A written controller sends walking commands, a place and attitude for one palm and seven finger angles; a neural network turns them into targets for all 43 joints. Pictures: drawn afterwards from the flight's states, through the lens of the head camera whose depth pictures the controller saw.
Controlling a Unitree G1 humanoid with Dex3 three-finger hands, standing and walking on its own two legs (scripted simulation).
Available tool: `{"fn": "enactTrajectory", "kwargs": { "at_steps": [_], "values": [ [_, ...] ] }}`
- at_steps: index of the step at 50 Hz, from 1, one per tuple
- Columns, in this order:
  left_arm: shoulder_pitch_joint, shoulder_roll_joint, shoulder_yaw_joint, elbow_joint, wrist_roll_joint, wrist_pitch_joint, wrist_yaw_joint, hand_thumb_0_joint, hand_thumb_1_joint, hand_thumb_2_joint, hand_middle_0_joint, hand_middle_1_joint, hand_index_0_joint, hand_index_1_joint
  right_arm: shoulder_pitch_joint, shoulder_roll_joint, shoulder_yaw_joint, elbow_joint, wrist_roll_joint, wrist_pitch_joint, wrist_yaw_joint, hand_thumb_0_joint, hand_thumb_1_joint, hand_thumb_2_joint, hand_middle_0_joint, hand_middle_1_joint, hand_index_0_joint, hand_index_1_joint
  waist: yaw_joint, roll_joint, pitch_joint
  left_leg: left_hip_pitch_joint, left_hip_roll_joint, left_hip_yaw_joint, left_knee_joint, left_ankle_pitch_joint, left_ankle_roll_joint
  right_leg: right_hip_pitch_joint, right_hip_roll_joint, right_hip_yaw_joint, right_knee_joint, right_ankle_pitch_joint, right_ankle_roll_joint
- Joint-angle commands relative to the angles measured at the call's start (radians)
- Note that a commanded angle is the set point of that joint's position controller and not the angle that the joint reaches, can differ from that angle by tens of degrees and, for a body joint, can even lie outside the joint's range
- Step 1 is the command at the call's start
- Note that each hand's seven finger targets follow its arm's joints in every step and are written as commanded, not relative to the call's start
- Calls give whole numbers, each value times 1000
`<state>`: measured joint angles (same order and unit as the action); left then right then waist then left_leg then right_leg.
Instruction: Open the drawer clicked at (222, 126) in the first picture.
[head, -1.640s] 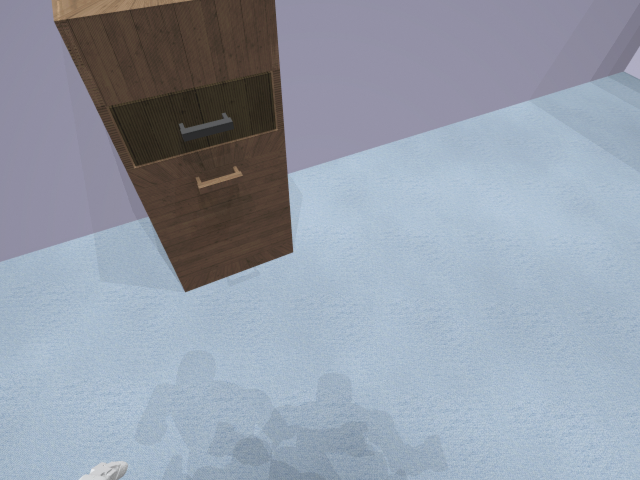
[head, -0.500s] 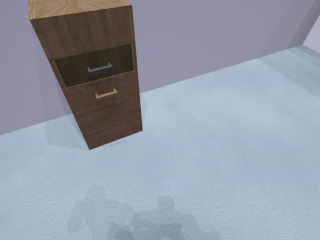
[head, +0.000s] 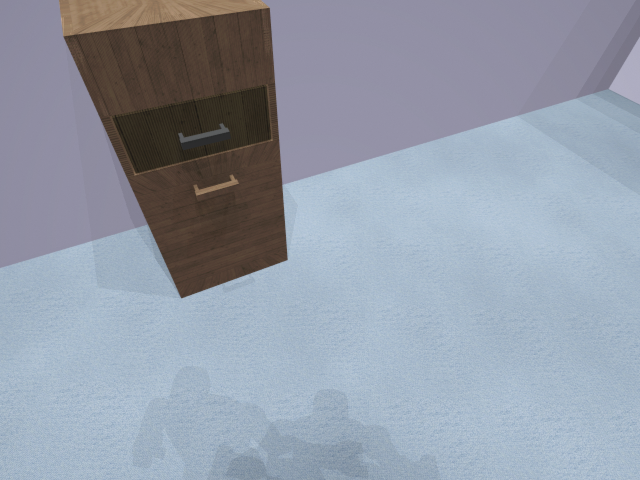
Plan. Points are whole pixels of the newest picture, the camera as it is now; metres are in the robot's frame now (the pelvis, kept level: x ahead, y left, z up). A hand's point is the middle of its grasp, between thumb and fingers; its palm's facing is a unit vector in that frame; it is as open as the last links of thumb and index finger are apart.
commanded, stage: look at it before walking up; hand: left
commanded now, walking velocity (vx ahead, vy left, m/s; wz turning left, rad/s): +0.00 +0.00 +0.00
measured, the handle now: (203, 134) +0.92 +0.37 -0.11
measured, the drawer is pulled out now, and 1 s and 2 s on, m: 0.00 0.00 0.00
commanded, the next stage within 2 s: walk to a spot facing it in 0.10 s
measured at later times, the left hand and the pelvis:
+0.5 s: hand out of the picture +0.06 +0.21 -0.18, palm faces -0.11 -0.95 -0.29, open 7.4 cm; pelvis -0.01 -0.01 -0.02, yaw -8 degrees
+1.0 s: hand out of the picture +0.10 +0.19 -0.18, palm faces -0.24 -0.95 -0.19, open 7.4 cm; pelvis +0.07 +0.00 -0.01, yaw -21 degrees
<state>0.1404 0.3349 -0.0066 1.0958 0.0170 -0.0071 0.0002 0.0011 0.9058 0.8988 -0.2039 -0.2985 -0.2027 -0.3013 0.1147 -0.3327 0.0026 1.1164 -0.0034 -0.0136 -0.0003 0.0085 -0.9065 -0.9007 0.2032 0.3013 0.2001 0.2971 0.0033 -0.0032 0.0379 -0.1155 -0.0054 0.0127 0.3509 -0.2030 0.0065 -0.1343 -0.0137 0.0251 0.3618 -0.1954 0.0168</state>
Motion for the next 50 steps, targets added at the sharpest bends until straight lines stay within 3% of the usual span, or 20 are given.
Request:
{"fn": "enactTrajectory", "kwargs": {
  "at_steps": [1,11,14,17,19,21,23,24,26,27,28,29,32,34,37,44,46,48,49,50],
  "values": [
    [-38,204,35,-67,-4,-20,13,0,900,900,-200,-300,-200,-300,-49,-210,-38,-58,-3,-23,-14,0,-900,-900,200,300,200,300,0,4,-59,16,128,-102,-63,142,21,-8,-101,77,-49,132,-36],
    [-43,211,37,-72,-3,-19,13,0,900,900,-200,-300,-200,-300,-53,-213,-41,-61,-4,-24,-16,0,-900,-900,200,300,200,300,-1,-2,-60,34,132,-92,-58,169,20,-9,-101,81,-49,169,-38],
    [4,108,29,-77,-5,12,17,0,900,900,-200,-300,-200,-300,14,-103,-29,-62,-7,-5,-23,0,-900,-900,200,300,200,300,-9,-3,-66,50,143,-41,3,202,3,-61,-91,89,20,245,-26],
    [28,97,40,-116,0,35,14,0,900,900,-200,-300,-200,-300,38,-109,-47,-97,-9,13,-32,0,-900,-900,200,300,200,300,-11,31,-49,39,177,-32,29,188,16,-140,-57,86,118,234,-22],
    [41,85,48,-145,2,44,8,0,900,900,-200,-300,-200,-300,38,-127,-64,-128,-10,19,-35,0,-900,-900,200,300,200,300,-10,74,-54,41,227,-60,29,188,50,-202,-21,66,221,162,-13],
    [50,63,56,-171,4,54,1,0,900,900,-200,-300,-200,-300,32,-135,-77,-153,-12,18,-35,0,-900,-900,200,300,200,300,-8,164,-27,-6,324,-101,-3,250,122,-255,11,11,413,-154,1],
    [65,44,68,-194,2,59,-2,0,900,900,-200,-300,-200,-300,9,-129,-83,-181,-15,15,-35,0,-900,-900,200,300,200,300,6,176,-27,-51,380,-96,15,335,169,-249,-18,5,506,-307,-3],
    [113,29,73,-193,3,56,-9,0,900,900,-200,-300,-200,-300,-13,-127,-85,-191,-19,14,-33,0,-900,-900,200,300,200,300,34,158,-51,-80,375,-59,50,268,149,-181,-34,-3,450,-295,-10],
    [254,21,84,-156,12,43,-22,0,900,900,-200,-300,-200,-300,-48,-117,-87,-206,-18,23,-23,0,-900,-900,200,300,200,300,98,65,-78,-222,285,38,234,-97,65,29,-14,-47,222,-131,-10],
    [296,110,101,-153,24,25,-14,0,900,900,-200,-300,-200,-300,-24,-37,-75,-227,-9,33,-15,0,-900,-900,200,300,200,300,106,-264,-40,-426,122,154,551,-370,-26,93,-183,281,-40,-266,-69],
    [311,170,105,-168,13,17,2,0,900,900,-200,-300,-200,-300,-68,-10,-64,-275,-14,34,-6,0,-900,-900,200,300,200,300,112,-382,30,-579,42,81,760,-450,-50,-5,-355,644,-224,-331,-176],
    [293,148,110,-181,4,11,13,0,900,900,-200,-300,-200,-300,-101,-44,-70,-283,-14,29,-5,0,-900,-900,200,300,200,300,106,-260,51,-570,76,-31,809,-344,-34,-62,-326,669,-263,-466,-208],
    [179,73,95,-204,4,-16,8,0,900,900,-200,-300,-200,-300,-23,-31,-81,-242,-22,12,8,0,-900,-900,200,300,200,300,18,-89,30,-505,112,-31,775,-140,-48,-87,-232,459,-201,-369,-198],
    [204,57,98,-193,4,-28,5,0,900,900,-200,-300,-200,-300,10,-1,-82,-225,-23,8,11,0,-900,-900,200,300,200,300,16,-88,-6,-459,105,-5,728,-96,-58,-77,-189,373,-178,-266,-186],
    [259,44,101,-172,3,-35,-2,0,900,900,-200,-300,-200,-300,7,23,-83,-234,-23,4,11,0,-900,-900,200,300,200,300,29,-114,-4,-481,96,11,668,-66,-70,-38,-163,347,-174,-220,-184],
    [299,40,111,-154,12,-34,1,0,900,900,-200,-300,-200,-300,-47,47,-78,-281,-15,-25,9,0,-900,-900,200,300,200,300,62,-155,-12,-427,69,21,427,-123,-64,0,-169,399,-139,-176,-207],
    [267,52,116,-165,13,-29,1,0,900,900,-200,-300,-200,-300,-29,46,-77,-286,-10,-33,6,0,-900,-900,200,300,200,300,49,-168,0,-339,53,21,339,-142,-55,-51,-166,407,-111,-145,-206],
    [211,53,120,-177,9,-24,2,0,900,900,-200,-300,-200,-300,68,38,-80,-260,-6,-44,-3,0,-900,-900,200,300,200,300,-3,-140,-17,-106,34,36,166,-83,-50,-185,-123,368,-23,-141,-169],
    [182,26,119,-192,7,-20,-1,0,900,900,-200,-300,-200,-300,170,8,-84,-224,-4,-52,-16,0,-900,-900,200,300,200,300,-44,-61,-41,98,55,15,66,-83,-44,-312,-59,324,81,-161,-138],
    [178,-36,110,-213,-1,-16,-12,0,900,900,-200,-300,-200,-300,291,-82,-104,-189,-14,-59,-30,0,-900,-900,200,300,200,300,-95,174,-97,292,257,-209,-43,-289,2,-490,59,199,331,-236,-92]
  ]
}}
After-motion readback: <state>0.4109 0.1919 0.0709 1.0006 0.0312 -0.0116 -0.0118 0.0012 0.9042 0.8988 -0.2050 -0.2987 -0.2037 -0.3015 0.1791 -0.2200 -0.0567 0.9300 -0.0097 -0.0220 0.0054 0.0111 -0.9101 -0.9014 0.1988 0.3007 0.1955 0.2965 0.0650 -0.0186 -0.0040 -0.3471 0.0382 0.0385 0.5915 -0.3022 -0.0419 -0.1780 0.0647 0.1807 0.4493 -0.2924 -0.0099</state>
